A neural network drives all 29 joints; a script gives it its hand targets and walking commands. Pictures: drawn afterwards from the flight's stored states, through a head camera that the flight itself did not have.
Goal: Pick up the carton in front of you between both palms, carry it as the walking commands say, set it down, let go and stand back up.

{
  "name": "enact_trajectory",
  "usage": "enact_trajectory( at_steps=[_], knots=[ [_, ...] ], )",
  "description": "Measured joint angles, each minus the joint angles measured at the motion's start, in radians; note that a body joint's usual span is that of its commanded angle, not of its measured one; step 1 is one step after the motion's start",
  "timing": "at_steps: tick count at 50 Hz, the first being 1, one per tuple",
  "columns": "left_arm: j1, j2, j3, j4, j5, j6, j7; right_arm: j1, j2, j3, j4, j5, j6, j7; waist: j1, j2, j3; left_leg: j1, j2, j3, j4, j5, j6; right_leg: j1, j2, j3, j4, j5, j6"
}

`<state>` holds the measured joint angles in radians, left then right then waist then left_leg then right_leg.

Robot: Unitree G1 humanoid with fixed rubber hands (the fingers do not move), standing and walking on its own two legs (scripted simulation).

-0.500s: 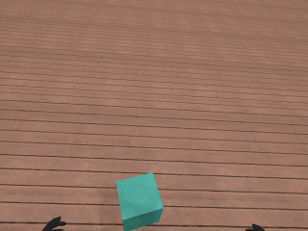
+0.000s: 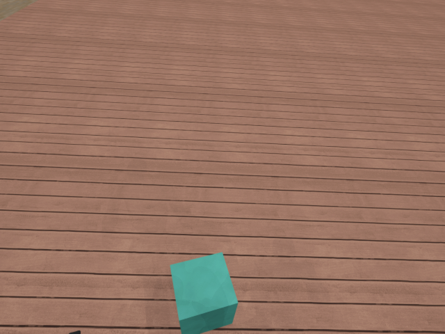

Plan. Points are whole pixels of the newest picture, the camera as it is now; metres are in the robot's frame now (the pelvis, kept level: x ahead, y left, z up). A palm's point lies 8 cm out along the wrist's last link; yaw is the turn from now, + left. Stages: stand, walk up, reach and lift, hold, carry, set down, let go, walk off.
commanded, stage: stand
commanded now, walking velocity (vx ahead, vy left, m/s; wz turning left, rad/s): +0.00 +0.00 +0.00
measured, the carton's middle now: (202, 295) +0.44 +0.06 -0.65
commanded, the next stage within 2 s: none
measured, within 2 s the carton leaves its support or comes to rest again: neither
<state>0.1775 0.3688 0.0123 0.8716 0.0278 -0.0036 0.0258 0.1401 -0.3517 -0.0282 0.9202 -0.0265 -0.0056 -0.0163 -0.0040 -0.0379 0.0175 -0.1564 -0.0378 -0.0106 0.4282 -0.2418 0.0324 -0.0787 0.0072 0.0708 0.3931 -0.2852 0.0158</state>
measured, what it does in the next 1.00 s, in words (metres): stands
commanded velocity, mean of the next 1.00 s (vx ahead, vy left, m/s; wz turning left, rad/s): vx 0.00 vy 0.00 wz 0.00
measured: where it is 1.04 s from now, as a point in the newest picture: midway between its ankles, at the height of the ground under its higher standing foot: outside the picture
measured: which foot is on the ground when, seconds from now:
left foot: down 0.00-1.00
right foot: down 0.00-1.00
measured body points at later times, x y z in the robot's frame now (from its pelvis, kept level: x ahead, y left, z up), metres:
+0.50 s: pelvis -0.01 +0.00 +0.00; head -0.02 +0.01 +0.45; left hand +0.08 +0.30 -0.12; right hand +0.09 -0.32 -0.10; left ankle -0.01 +0.10 -0.74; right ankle -0.04 -0.13 -0.74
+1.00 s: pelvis -0.02 +0.00 +0.00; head -0.02 +0.01 +0.45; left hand +0.07 +0.31 -0.12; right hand +0.09 -0.32 -0.10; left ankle -0.01 +0.10 -0.74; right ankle -0.04 -0.14 -0.74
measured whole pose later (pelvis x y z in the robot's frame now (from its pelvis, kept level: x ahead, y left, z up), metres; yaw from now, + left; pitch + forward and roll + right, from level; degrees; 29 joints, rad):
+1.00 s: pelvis -0.02 +0.00 +0.00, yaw +1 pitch -2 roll +0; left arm 0.14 0.40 0.00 1.02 0.02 -0.01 0.01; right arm 0.10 -0.38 0.00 1.06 -0.01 -0.01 -0.01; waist 0.00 -0.03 0.03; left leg -0.14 -0.03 -0.03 0.36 -0.18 0.02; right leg -0.06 0.01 0.06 0.32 -0.23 0.01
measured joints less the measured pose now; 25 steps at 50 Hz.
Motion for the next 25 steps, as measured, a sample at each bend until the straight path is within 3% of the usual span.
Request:
enact_trajectory(
  at_steps=[25],
  knots=[
    [-0.015,0.018,-0.009,0.101,-0.007,-0.007,-0.009,-0.023,-0.02,0.018,0.099,0.01,-0.005,0.006,0.001,0.009,0.009,0.011,0.007,-0.009,-0.047,0.047,-0.007,0.012,0.004,-0.007,-0.046,0.045,-0.004]
  ],
)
